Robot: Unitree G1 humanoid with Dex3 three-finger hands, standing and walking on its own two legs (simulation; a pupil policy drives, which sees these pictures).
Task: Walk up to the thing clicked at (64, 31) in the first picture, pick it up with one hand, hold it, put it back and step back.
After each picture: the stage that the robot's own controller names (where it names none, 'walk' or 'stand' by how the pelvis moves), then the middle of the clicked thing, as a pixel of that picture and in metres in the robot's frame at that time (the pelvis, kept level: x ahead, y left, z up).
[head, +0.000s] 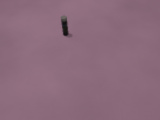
stand; (64, 26) +1.57 +0.22 -0.65
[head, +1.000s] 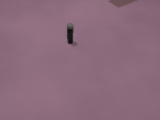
walk; (70, 34) +1.45 +0.12 -0.63
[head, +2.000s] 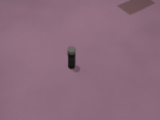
walk; (71, 58) +0.95 +0.10 -0.63
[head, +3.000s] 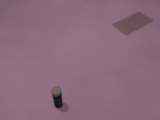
walk; (57, 97) +0.59 +0.18 -0.64
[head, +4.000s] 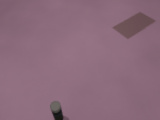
stand; (57, 112) +0.47 +0.18 -0.64
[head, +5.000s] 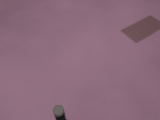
stand; (60, 116) +0.44 +0.18 -0.64
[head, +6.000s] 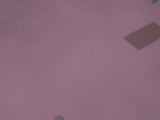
stand; out of the picture +0.40 +0.19 -0.66
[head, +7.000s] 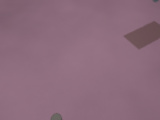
stand; out of the picture +0.39 +0.19 -0.64
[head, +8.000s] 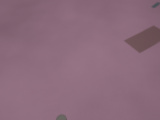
stand; out of the picture +0.43 +0.17 -0.66
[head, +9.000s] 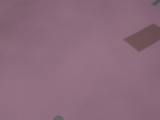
stand; out of the picture +0.41 +0.20 -0.66
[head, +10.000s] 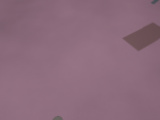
stand; out of the picture +0.40 +0.20 -0.66
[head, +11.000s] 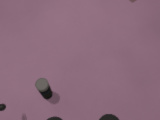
go down; (44, 89) +0.44 +0.20 -0.51
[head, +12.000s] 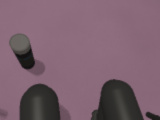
go down; (24, 54) +0.48 +0.23 -0.26
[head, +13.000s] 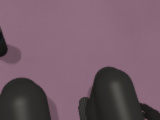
close in; out of the picture +0.47 +0.26 -0.21
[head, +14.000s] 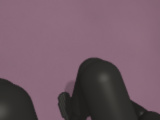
close; out of the picture +0.46 +0.29 -0.16
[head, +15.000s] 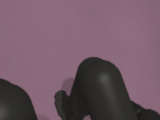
lift; out of the picture +0.44 +0.29 -0.16
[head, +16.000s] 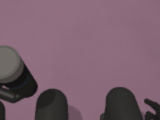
lift; (18, 78) +0.32 +0.21 -0.01
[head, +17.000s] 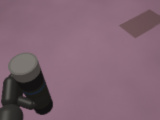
hold; (35, 88) +0.31 +0.17 +0.04
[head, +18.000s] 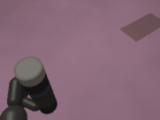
hold; (40, 90) +0.31 +0.16 +0.04
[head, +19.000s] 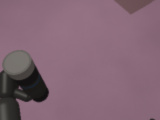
crouch; (30, 81) +0.35 +0.17 -0.01
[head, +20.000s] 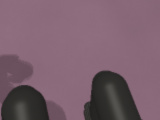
lower; out of the picture +0.48 +0.26 -0.04
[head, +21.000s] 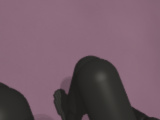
lower; out of the picture +0.44 +0.29 -0.16
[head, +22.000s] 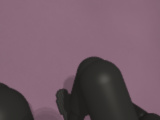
lower; out of the picture +0.44 +0.29 -0.16
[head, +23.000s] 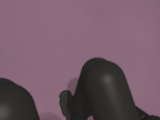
lower; out of the picture +0.42 +0.29 -0.16
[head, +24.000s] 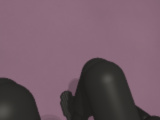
lower; out of the picture +0.42 +0.28 -0.15
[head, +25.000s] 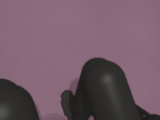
open; out of the picture +0.43 +0.26 -0.15
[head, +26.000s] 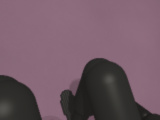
rise; out of the picture +0.42 +0.26 -0.17
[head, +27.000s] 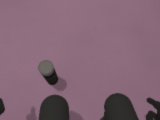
walk; (49, 74) +0.44 +0.18 -0.39
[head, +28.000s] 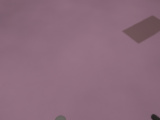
stand; out of the picture +0.38 +0.15 -0.59
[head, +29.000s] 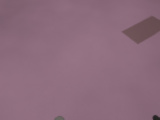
stand; out of the picture +0.38 +0.17 -0.60
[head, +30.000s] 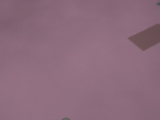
stand; out of the picture +0.39 +0.14 -0.64
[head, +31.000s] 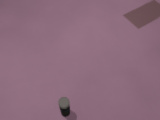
walk; (64, 107) +0.42 +0.11 -0.63
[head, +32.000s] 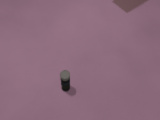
walk; (65, 81) +0.60 +0.11 -0.64
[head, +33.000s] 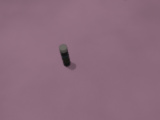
walk; (65, 56) +0.91 +0.23 -0.63
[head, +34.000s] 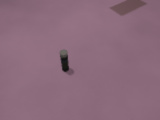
stand; (64, 61) +0.98 +0.19 -0.65
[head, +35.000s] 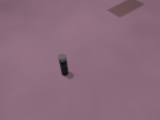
stand; (63, 65) +0.97 +0.20 -0.66
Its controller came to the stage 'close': yes
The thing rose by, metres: 0.68
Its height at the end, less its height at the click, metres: +0.00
